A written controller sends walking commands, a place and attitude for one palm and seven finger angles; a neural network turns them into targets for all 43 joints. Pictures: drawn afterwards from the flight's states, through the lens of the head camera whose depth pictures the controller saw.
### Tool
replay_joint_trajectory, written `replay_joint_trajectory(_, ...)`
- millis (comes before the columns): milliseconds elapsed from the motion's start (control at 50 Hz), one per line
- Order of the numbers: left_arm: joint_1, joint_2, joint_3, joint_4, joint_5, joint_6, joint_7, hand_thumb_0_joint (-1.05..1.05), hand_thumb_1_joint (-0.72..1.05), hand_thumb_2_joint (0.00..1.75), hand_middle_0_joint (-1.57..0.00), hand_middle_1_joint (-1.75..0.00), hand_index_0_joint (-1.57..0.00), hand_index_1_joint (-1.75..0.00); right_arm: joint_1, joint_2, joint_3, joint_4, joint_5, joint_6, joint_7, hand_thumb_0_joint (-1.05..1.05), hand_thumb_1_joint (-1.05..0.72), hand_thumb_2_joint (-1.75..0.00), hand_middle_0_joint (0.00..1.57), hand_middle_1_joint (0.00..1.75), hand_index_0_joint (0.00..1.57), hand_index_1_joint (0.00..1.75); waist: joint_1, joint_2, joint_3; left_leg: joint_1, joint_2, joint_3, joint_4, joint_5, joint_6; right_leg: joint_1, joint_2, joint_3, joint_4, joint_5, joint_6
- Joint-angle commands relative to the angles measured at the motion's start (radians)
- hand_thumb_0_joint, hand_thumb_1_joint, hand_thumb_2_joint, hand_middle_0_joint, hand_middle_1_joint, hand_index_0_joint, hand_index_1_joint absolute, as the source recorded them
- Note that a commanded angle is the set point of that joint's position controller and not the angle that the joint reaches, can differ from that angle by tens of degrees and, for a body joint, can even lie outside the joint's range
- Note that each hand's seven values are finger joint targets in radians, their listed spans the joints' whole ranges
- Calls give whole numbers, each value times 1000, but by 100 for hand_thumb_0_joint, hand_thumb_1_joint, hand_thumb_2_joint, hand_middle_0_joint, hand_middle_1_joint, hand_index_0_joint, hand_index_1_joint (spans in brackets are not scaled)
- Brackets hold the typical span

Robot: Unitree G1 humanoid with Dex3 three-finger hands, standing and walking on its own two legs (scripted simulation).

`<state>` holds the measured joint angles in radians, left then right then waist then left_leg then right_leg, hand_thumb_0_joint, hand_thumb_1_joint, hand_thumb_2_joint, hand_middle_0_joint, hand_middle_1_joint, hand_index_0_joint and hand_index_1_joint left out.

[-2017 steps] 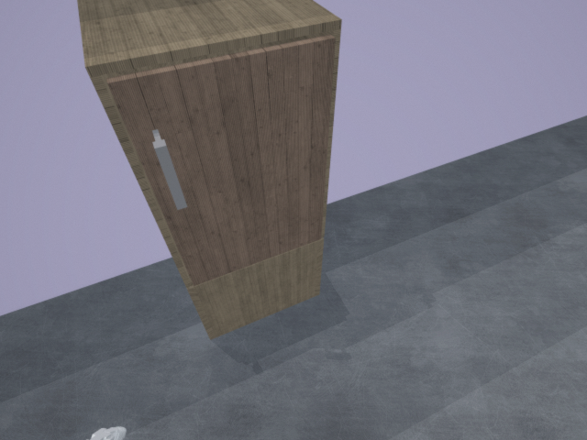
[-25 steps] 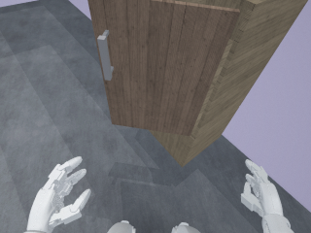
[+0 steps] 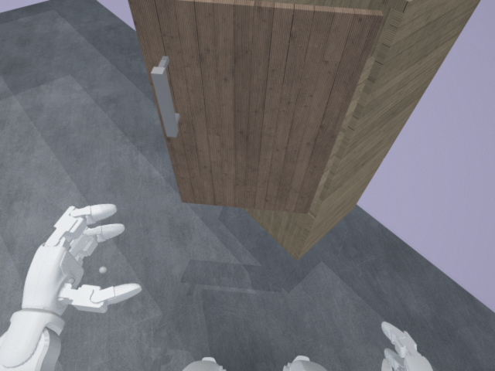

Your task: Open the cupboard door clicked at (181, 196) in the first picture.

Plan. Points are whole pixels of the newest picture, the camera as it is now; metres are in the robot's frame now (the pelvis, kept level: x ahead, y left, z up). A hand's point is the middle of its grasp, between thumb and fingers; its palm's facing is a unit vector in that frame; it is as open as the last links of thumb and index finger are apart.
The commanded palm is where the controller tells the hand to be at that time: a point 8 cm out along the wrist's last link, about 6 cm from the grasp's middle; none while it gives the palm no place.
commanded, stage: raise the hand with hooked fingers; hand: left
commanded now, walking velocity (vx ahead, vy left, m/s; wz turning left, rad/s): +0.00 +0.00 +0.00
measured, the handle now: (168, 98) +0.58 +0.19 +0.09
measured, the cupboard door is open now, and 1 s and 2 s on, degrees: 43 43 43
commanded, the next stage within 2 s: move the hooked fingers beside the handle in 1.10 s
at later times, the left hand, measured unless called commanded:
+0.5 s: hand (74, 225) +0.29 +0.26 +0.10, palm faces +0.01 -1.00 -0.06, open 14.0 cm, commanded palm +0.27 +0.31 +0.11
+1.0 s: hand (79, 211) +0.30 +0.25 +0.11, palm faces +0.02 -1.00 -0.05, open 14.0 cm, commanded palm +0.27 +0.30 +0.11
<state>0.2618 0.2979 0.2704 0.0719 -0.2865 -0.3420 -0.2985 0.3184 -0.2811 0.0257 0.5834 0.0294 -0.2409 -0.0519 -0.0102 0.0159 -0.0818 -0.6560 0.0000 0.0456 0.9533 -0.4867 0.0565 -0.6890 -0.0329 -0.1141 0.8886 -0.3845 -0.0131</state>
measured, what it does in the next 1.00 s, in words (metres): stands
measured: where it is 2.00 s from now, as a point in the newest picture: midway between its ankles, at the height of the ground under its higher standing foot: outside the picture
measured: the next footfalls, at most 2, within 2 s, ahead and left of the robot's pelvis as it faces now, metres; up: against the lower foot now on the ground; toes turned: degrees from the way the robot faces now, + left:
none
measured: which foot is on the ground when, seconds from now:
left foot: down 0.00-1.00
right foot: down 0.00-1.00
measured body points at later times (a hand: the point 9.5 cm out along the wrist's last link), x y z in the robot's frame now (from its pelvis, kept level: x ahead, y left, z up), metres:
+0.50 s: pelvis +0.01 -0.01 +0.02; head +0.05 +0.00 +0.47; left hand +0.28 +0.31 +0.10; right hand +0.19 -0.24 -0.05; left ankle -0.01 +0.08 -0.69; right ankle +0.03 -0.12 -0.69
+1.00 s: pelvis +0.01 -0.02 +0.03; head +0.05 -0.02 +0.48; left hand +0.30 +0.31 +0.12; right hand +0.16 -0.27 -0.05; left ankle -0.01 +0.08 -0.69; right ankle +0.03 -0.12 -0.69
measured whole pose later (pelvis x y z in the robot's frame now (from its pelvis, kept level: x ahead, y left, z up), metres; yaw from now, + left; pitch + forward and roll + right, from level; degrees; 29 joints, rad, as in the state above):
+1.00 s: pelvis +0.01 -0.02 +0.03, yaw +0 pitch +6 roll -1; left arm -0.07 0.42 0.44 0.42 -0.33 -0.24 -0.50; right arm 0.29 -0.29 0.05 0.59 0.04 -0.22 -0.08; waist 0.00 0.02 -0.05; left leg -0.45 0.01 0.05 0.75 -0.41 0.03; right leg -0.49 -0.01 -0.11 0.70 -0.32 -0.03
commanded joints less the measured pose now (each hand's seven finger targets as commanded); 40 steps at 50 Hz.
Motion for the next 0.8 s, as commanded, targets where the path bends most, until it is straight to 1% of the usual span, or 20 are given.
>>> replay_joint_trajectory(0,-160,188,71,-166,-26,-32,-72,0,-29,39,-29,-107,-29,-107,-68,-138,-57,-164,13,-79,-24,0,-90,-90,20,30,20,30,0,57,-239,123,13,-105,-198,304,-57,185,34,43,-110,142,-14)
replay_joint_trajectory(40,-204,244,122,-185,-44,-15,-82,0,-34,37,-29,-110,-29,-110,-70,-142,-53,-158,11,-78,-32,0,-90,-90,20,30,20,30,11,88,-245,156,13,-112,-204,372,-65,212,38,39,-107,193,-19)
replay_joint_trajectory(100,-217,257,166,-185,-67,-13,-71,0,-41,34,-29,-114,-29,-114,-74,-129,-49,-154,11,-75,-35,0,-90,-90,20,30,20,30,25,88,-236,185,16,-108,-220,428,-69,243,40,35,-123,235,-17)
replay_joint_trajectory(140,-242,274,186,-163,-72,-9,-69,0,-45,32,-30,-117,-30,-117,-70,-129,-43,-150,8,-69,-33,0,-90,-90,20,30,20,30,31,118,-221,202,15,-110,-223,489,-77,258,45,34,-123,279,-24)
replay_joint_trajectory(180,-240,244,164,-118,-72,5,-80,0,-50,30,-30,-120,-30,-120,-67,-127,-42,-148,10,-60,-28,0,-90,-90,20,30,20,30,20,103,-199,220,20,-107,-231,526,-82,249,44,28,-135,301,-18)
replay_joint_trajectory(240,-280,241,147,-14,-68,54,-120,0,-50,30,-30,-120,-30,-120,-70,-140,-39,-149,16,-46,-30,0,-90,-90,20,30,20,30,6,66,-148,194,16,-99,-241,463,-70,249,47,33,-157,291,-19)
replay_joint_trajectory(260,-310,243,139,-2,-64,70,-137,0,-50,30,-30,-120,-30,-120,-75,-141,-37,-150,19,-42,-31,0,-90,-90,20,30,20,30,6,85,-155,199,16,-96,-250,459,-69,254,44,35,-165,289,-18)
replay_joint_trajectory(300,-359,266,148,16,-65,95,-161,0,-50,30,-30,-120,-30,-120,-80,-144,-38,-152,22,-39,-37,0,-90,-90,20,30,20,30,1,54,-169,206,14,-95,-257,428,-62,268,42,38,-183,286,-16)
replay_joint_trajectory(320,-382,292,171,9,-69,100,-169,0,-50,30,-30,-120,-30,-120,-81,-145,-38,-155,19,-39,-39,0,-90,-90,20,30,20,30,7,61,-200,214,10,-94,-259,431,-59,288,40,45,-189,295,-16)
replay_joint_trajectory(340,-404,312,184,18,-73,102,-174,0,-50,30,-30,-120,-30,-120,-80,-147,-35,-154,19,-36,-40,0,-90,-90,20,30,20,30,6,51,-193,219,10,-93,-257,431,-57,296,44,47,-193,301,-19)
replay_joint_trajectory(360,-448,333,196,-8,-72,94,-179,0,-50,30,-30,-120,-30,-120,-84,-144,-32,-153,18,-36,-41,0,-90,-90,20,30,20,30,8,77,-215,235,9,-95,-265,443,-57,310,43,49,-196,306,-20)
replay_joint_trajectory(420,-488,366,239,18,-83,70,-178,0,-50,30,-30,-120,-30,-120,-84,-137,-27,-146,15,-36,-46,0,-90,-90,20,30,20,30,9,34,-218,239,10,-98,-278,413,-55,320,45,51,-211,283,-18)
replay_joint_trajectory(440,-513,392,255,22,-84,60,-177,0,-50,30,-30,-120,-30,-120,-88,-140,-23,-141,12,-35,-47,0,-90,-90,20,30,20,30,17,76,-210,242,8,-98,-281,414,-58,327,46,55,-212,279,-24)
replay_joint_trajectory(520,-534,388,254,111,-83,62,-198,0,-50,30,-30,-120,-30,-120,-82,-139,-23,-126,17,-34,-52,0,-90,-90,20,30,20,30,11,84,-195,249,7,-91,-298,411,-52,334,41,58,-230,284,-22)
replay_joint_trajectory(560,-563,407,259,140,-83,79,-220,0,-50,30,-30,-120,-30,-120,-81,-144,-22,-124,17,-31,-53,0,-90,-90,20,30,20,30,12,89,-202,252,6,-86,-304,416,-48,352,38,64,-240,299,-23)
replay_joint_trajectory(580,-565,410,256,170,-80,91,-229,0,-50,30,-30,-120,-30,-120,-78,-147,-23,-123,20,-29,-55,0,-90,-90,20,30,20,30,11,77,-193,249,6,-87,-309,414,-46,351,38,63,-246,296,-22)
replay_joint_trajectory(620,-531,366,223,210,-83,112,-247,0,-50,30,-30,-120,-30,-120,-78,-149,-26,-129,23,-30,-54,0,-90,-90,20,30,20,30,11,52,-168,236,5,-86,-316,393,-44,336,35,59,-253,278,-20)
replay_joint_trajectory(660,-516,368,229,215,-92,116,-261,0,-50,30,-30,-120,-30,-120,-73,-152,-28,-135,22,-32,-48,0,-90,-90,20,30,20,30,20,31,-187,240,4,-81,-314,427,-41,361,35,66,-254,318,-20)
replay_joint_trajectory(740,-521,414,274,167,-95,84,-239,0,-50,30,-30,-120,-30,-120,-69,-154,-34,-141,14,-34,-38,0,-90,-90,20,30,20,30,30,17,-201,238,4,-78,-313,426,-41,372,36,71,-252,317,-21)
replay_joint_trajectory(780,-529,419,289,148,-93,62,-220,0,-50,30,-30,-120,-30,-120,-66,-148,-35,-140,14,-33,-36,0,-90,-90,20,30,20,30,28,46,-212,243,2,-73,-318,421,-41,376,35,74,-251,313,-20)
